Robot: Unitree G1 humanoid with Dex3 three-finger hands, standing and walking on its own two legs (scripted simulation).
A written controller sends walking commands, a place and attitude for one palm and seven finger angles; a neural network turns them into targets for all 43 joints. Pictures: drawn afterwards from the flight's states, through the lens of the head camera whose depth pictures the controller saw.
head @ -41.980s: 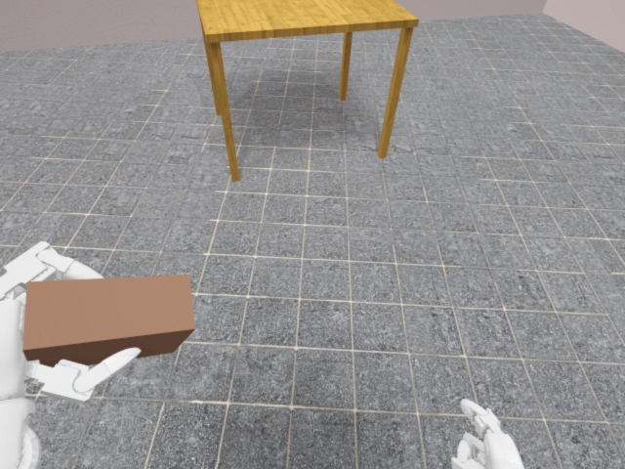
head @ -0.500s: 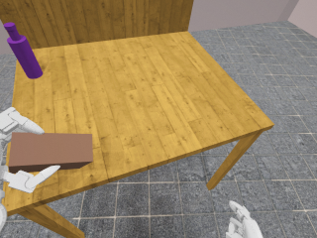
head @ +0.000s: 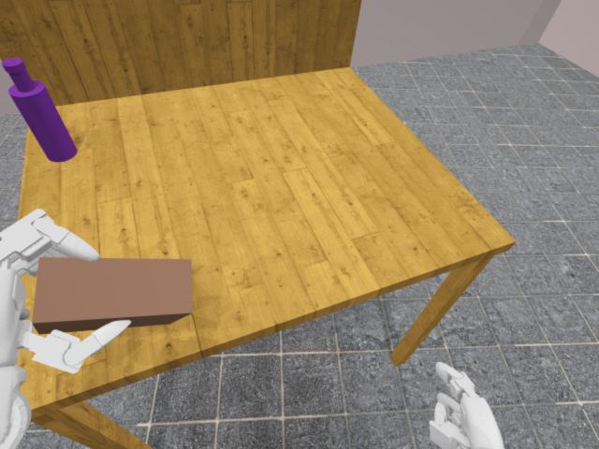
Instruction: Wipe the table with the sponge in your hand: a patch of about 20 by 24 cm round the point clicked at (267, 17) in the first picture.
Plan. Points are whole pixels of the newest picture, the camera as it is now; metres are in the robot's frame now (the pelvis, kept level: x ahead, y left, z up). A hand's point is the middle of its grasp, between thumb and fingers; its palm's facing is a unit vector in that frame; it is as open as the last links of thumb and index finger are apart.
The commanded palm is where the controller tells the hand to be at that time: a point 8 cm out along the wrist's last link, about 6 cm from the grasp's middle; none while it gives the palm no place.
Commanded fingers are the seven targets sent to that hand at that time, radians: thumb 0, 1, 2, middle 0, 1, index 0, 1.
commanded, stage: come to a stop and stand still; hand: left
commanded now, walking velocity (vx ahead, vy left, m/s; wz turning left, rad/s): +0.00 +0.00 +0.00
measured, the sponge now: (138, 295) +0.24 +0.20 +0.12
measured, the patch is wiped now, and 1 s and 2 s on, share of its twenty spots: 0.00 0.00 0.00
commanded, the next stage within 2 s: look again from close up in 1.02 s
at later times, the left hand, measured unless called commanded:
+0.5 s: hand (88, 303) +0.22 +0.24 +0.14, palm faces +0.29 -0.86 -0.43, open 9.6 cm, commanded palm +0.16 +0.27 +0.17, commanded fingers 0.00 0.10 1.30 -1.20 -1.60 -1.20 -1.60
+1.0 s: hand (79, 290) +0.22 +0.24 +0.16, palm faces +0.37 -0.85 -0.37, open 9.6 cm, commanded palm +0.16 +0.27 +0.17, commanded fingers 0.00 0.10 1.30 -1.20 -1.60 -1.20 -1.60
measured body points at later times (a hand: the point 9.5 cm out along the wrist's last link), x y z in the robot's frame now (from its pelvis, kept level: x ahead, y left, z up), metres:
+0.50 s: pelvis +0.00 -0.01 +0.00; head +0.02 +0.02 +0.45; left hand +0.20 +0.28 +0.16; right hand +0.17 -0.23 -0.08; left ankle +0.04 +0.07 -0.74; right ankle -0.02 -0.12 -0.74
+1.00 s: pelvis +0.00 -0.01 +0.00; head +0.03 +0.02 +0.45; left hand +0.20 +0.29 +0.18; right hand +0.19 -0.22 -0.07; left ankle +0.04 +0.07 -0.74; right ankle -0.02 -0.12 -0.74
